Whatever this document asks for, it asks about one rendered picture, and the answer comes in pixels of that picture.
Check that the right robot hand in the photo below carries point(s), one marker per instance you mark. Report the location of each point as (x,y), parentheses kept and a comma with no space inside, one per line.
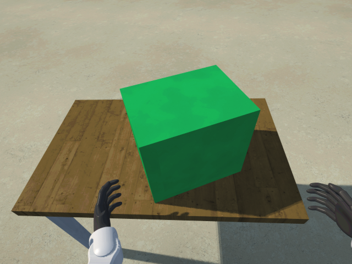
(337,200)

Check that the carton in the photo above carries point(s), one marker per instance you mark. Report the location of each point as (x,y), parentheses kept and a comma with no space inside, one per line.
(190,129)

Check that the table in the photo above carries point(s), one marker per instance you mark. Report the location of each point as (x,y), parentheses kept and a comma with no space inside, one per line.
(95,144)

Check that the left robot hand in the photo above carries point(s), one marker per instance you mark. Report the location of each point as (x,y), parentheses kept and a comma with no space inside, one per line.
(102,210)

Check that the left robot forearm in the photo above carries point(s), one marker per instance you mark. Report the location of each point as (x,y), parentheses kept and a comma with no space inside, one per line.
(105,247)

